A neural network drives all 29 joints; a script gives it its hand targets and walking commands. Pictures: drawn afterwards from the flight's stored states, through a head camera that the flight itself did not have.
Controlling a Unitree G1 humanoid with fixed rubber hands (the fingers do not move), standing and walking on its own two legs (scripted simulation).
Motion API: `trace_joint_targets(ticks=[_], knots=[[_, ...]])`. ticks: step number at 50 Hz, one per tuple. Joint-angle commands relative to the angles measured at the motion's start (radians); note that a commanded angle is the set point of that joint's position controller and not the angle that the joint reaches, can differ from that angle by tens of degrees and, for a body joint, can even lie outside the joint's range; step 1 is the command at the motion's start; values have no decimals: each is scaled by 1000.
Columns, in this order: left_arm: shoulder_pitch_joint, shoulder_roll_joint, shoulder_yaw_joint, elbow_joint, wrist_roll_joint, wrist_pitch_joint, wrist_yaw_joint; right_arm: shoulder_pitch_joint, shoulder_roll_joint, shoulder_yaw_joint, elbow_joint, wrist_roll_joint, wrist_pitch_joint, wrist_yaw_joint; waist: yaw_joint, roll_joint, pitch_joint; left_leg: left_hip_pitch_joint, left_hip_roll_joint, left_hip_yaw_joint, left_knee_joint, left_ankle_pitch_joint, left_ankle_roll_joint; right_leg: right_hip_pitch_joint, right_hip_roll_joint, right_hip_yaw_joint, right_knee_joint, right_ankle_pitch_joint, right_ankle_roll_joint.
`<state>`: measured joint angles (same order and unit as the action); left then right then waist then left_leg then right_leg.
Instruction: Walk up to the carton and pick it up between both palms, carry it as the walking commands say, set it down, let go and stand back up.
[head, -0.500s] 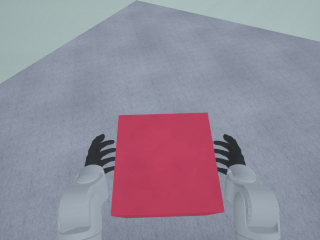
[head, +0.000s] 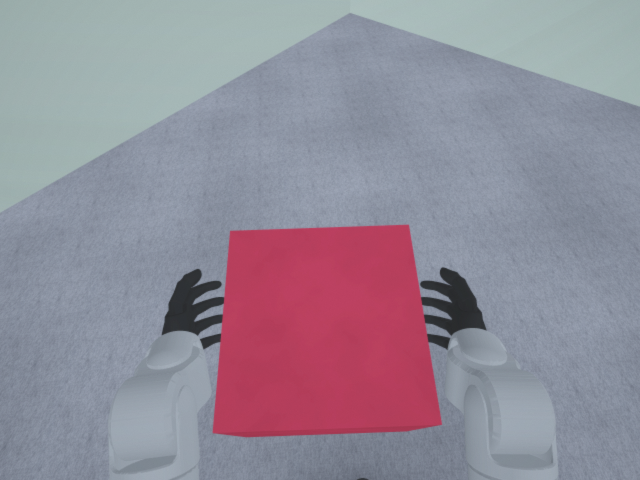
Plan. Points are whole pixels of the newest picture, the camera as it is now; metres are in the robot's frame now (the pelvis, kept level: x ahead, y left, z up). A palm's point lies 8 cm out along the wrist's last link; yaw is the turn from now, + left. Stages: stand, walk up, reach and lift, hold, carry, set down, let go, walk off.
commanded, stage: carry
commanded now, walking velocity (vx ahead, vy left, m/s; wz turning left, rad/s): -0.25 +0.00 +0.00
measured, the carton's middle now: (323, 336) +0.31 +0.00 -0.01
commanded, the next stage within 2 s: none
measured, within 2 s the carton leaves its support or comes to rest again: neither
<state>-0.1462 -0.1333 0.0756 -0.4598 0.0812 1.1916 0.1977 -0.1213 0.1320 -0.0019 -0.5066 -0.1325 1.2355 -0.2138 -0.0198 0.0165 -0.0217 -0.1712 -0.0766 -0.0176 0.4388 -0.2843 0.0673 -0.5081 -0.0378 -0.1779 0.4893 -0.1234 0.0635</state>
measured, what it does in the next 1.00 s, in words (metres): walks ahead: right foot, then left foot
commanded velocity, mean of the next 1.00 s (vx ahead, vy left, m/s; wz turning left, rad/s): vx -0.25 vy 0.00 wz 0.00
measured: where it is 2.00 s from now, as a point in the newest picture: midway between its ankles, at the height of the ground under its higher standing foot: outside the picture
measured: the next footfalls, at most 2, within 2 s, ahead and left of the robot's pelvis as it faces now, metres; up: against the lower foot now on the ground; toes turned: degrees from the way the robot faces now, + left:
right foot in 0.02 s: +0.13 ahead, -0.08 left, +0.00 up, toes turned -9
left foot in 0.30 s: +0.19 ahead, +0.19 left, +0.00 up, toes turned +4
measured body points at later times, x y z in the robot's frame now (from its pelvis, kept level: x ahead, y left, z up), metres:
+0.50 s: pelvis +0.19 +0.10 -0.01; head +0.24 +0.12 +0.44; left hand +0.47 +0.27 +0.06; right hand +0.48 -0.03 +0.06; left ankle +0.15 +0.19 -0.74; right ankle +0.18 -0.02 -0.71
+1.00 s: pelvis +0.23 +0.15 -0.01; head +0.26 +0.17 +0.44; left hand +0.50 +0.34 +0.06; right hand +0.52 +0.04 +0.07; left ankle +0.21 +0.25 -0.74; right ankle +0.23 +0.03 -0.71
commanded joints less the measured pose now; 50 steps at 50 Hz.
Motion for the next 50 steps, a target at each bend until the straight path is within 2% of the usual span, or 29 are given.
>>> trace_joint_targets(ticks=[1, 2, 3, 5, 6, 10, 12, 13, 14, 15, 16, 17, 18, 24, 27, 28, 29, 30, 31, 32, 34, 38, 39, 40, 41, 42, 43, 45, 50], knots=[[-304, -987, -650, -127, -387, -31, -262, -392, 1001, 639, -151, 433, -61, 248, 38, -329, -545, -324, -11, 42, 711, -271, -60, 809, -431, 323, 27, 1475, -246], [-292, -986, -639, -108, -376, -24, -259, -400, 989, 630, -142, 443, -54, 249, 37, -249, -488, -338, 5, 8, 760, -300, -61, 717, -445, 343, 13, 1412, -273], [-301, -981, -641, -128, -382, -17, -258, -349, 998, 612, -114, 447, -51, 249, 33, -205, -484, -420, 58, -44, 807, -267, -67, 735, -467, 308, 20, 1222, -285], [-279, -978, -619, -108, -384, -11, -267, -363, 1005, 626, -103, 447, -46, 247, 23, -161, -415, -465, 115, -41, 719, -203, -54, 678, -390, 238, 14, 1003, -228], [-295, -969, -620, -99, -375, -5, -266, -384, 1005, 623, -85, 452, -44, 248, 22, -130, -387, -438, 115, 4, 650, -166, -67, 621, -342, 182, 15, 926, -204], [-292, -980, -622, -85, -364, 2, -264, -386, 992, 626, -107, 449, -44, 245, 14, -205, -387, -332, 103, 63, 352, -78, -71, 541, -273, 81, 50, 815, -161], [-296, -985, -623, -75, -361, 3, -259, -404, 981, 622, -103, 451, -40, 247, 7, -229, -379, -271, 108, 73, 179, 104, -66, 515, -245, 36, 105, 708, -126], [-288, -984, -627, -65, -355, 6, -255, -394, 979, 613, -94, 449, -40, 249, -7, -141, -370, -229, 103, 81, 13, 326, -71, 524, -208, -14, 176, 625, -80], [-318, -986, -641, -89, -365, 4, -252, -388, 977, 601, -78, 441, -37, 253, -4, -48, -382, -114, 157, 14, -19, 784, -69, 430, -151, -27, 260, 384, -38], [-319, -977, -656, -95, -372, 9, -252, -376, 962, 580, -77, 431, -42, 253, -3, 119, -433, 95, 308, -185, 109, 1417, 1, 192, -77, -12, 374, 22, -5], [-357, -974, -660, -119, -374, 11, -246, -359, 968, 575, -74, 432, -43, 253, -3, 318, -429, 266, 391, -280, 145, 1830, 74, -5, 25, 10, 465, -497, 4], [-390, -984, -679, -150, -384, 3, -239, -366, 982, 575, -98, 442, -47, 256, -4, 347, -445, 352, 404, -301, 156, 1869, 89, -88, 14, 72, 501, -548, -3], [-420, -1020, -701, -172, -401, -4, -238, -383, 1002, 571, -118, 442, -54, 260, -12, 272, -439, 374, 389, -307, 151, 1760, 94, -139, 28, 93, 473, -535, -8], [-405, -1048, -710, -200, -409, -19, -236, -379, 1027, 592, -173, 431, -80, 254, -15, 242, -479, 325, 319, -242, 171, 1467, 107, -52, 29, 89, 257, -334, -19], [-381, -1042, -703, -200, -404, -20, -243, -382, 1030, 614, -183, 429, -81, 252, -1, 195, -458, 181, 256, -138, 209, 1242, 55, 117, 10, 27, 50, -90, -35], [-347, -1009, -684, -172, -386, -14, -245, -364, 1003, 607, -163, 421, -71, 250, 7, 153, -459, 77, 223, -104, 246, 1055, 31, 247, -38, 43, -26, 160, -46], [-312, -992, -670, -131, -373, -7, -246, -343, 981, 600, -147, 410, -64, 246, 13, 40, -478, -50, 187, -64, 316, 705, -16, 404, -164, 120, -18, 586, -79], [-255, -962, -653, -101, -359, -3, -248, -352, 951, 601, -160, 410, -57, 243, 39, -181, -514, -271, 105, 2, 523, 213, -63, 633, -347, 264, 81, 1235, -175], [-293, -963, -659, -104, -368, -6, -251, -380, 968, 608, -144, 421, -52, 244, 36, -292, -512, -366, 69, 28, 626, -302, -87, 651, -440, 325, 83, 1385, -249], [-289, -960, -646, -95, -376, -4, -259, -365, 961, 595, -122, 416, -52, 241, 26, -267, -491, -397, 88, -5, 661, -325, -78, 641, -436, 302, 70, 1256, -252], [-305, -977, -638, -111, -369, -5, -258, -415, 987, 616, -141, 446, -56, 246, 21, -176, -417, -416, 135, -9, 535, -294, -58, 564, -385, 237, 63, 991, -215], [-283, -969, -634, -63, -341, 6, -247, -378, 954, 598, -99, 438, -44, 254, 6, -173, -401, -239, 125, 24, 202, 5, -60, 430, -275, 125, 116, 720, -158], [-294, -970, -639, -64, -342, 6, -246, -380, 953, 597, -90, 435, -40, 258, 0, -147, -400, -187, 133, 12, 67, 223, -57, 417, -238, 105, 150, 638, -129], [-275, -978, -637, -51, -343, 6, -244, -401, 952, 595, -95, 436, -44, 256, 10, -79, -430, -83, 201, -45, 82, 626, -49, 354, -181, 57, 211, 441, -78], [-297, -958, -654, -82, -353, 6, -244, -366, 939, 581, -79, 424, -44, 259, 8, 55, -436, 52, 325, -185, 126, 1145, -4, 188, -128, 35, 307, 87, -31], [-361, -965, -672, -115, -364, 6, -243, -352, 958, 572, -64, 419, -50, 258, 5, 262, -438, 170, 412, -285, 133, 1548, 58, 28, -35, 29, 378, -371, -15], [-357, -974, -674, -114, -364, 5, -235, -351, 953, 564, -82, 425, -52, 259, -5, 327, -441, 262, 424, -304, 143, 1684, 89, -61, 2, 64, 441, -515, -11], [-415, -1019, -701, -166, -385, -9, -236, -406, 993, 577, -136, 437, -63, 265, -6, 223, -399, 234, 402, -293, 126, 1450, 106, -96, 3, 110, 461, -478, -20], [-371, -1005, -695, -154, -386, -6, -232, -346, 985, 575, -129, 413, -64, 252, -4, 224, -438, 232, 321, -222, 142, 1274, 93, -26, 23, 87, 296, -364, -30]])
